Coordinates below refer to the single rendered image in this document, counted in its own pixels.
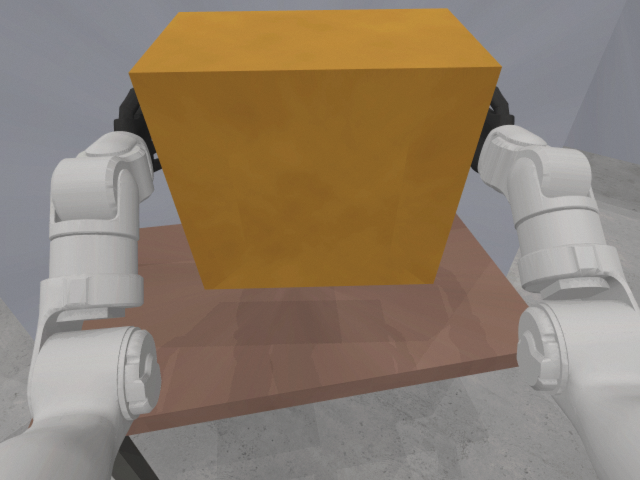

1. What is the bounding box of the left robot forearm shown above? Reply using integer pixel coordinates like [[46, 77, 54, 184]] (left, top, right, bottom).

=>
[[27, 131, 154, 419]]

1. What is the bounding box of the right robot forearm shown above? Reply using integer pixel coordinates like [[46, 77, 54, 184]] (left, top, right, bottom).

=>
[[478, 125, 640, 317]]

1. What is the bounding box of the left robot hand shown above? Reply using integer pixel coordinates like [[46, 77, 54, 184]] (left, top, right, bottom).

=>
[[114, 88, 162, 172]]

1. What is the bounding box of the right robot hand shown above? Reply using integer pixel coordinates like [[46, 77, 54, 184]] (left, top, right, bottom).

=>
[[471, 86, 515, 173]]

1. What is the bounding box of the carton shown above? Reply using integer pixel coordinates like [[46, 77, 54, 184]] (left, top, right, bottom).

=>
[[129, 8, 502, 290]]

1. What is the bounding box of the table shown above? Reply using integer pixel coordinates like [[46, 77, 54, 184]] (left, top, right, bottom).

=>
[[28, 214, 529, 480]]

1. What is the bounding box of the right robot upper arm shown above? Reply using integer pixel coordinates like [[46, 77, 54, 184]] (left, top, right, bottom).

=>
[[517, 299, 640, 480]]

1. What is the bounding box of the left robot upper arm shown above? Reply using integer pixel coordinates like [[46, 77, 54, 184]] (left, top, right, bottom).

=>
[[0, 326, 161, 480]]

